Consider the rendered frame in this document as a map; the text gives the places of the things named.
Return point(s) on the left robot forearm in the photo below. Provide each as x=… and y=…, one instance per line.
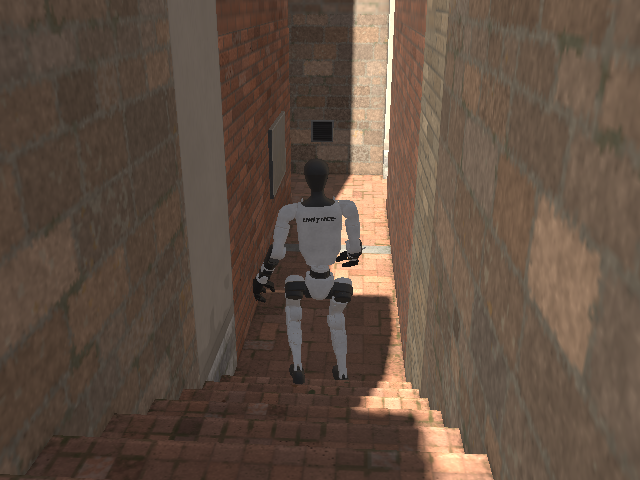
x=267, y=267

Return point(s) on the robot left upper arm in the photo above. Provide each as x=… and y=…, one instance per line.
x=286, y=214

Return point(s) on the robot right upper arm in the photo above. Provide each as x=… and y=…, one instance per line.
x=349, y=211

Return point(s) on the humanoid robot torso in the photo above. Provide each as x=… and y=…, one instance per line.
x=319, y=236

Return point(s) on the right robot hand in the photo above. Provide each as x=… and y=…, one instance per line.
x=343, y=256

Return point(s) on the right robot thigh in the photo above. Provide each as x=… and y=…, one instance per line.
x=342, y=292

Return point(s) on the left robot hand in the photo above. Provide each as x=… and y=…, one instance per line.
x=258, y=288

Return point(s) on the right robot forearm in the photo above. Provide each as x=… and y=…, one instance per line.
x=355, y=256

